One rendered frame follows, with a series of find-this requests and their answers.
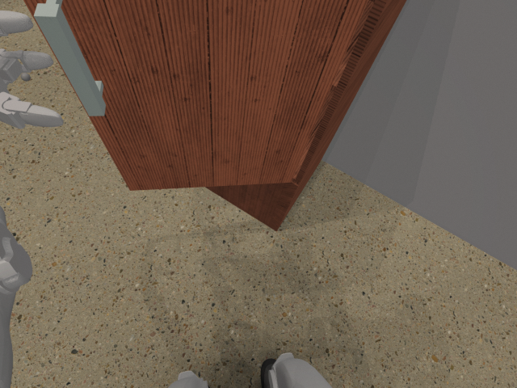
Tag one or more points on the robot right shin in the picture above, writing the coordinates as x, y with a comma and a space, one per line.
283, 357

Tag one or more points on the robot shin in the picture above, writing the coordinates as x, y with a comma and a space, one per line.
186, 374
283, 357

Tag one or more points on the robot left upper arm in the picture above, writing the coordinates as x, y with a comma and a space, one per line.
15, 270

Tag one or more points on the robot left shin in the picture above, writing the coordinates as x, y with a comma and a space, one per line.
186, 374

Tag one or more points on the handle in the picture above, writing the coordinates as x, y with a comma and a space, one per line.
57, 32

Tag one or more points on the cupboard door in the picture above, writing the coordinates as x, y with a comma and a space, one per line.
206, 93

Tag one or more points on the left robot hand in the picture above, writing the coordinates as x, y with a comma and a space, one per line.
13, 111

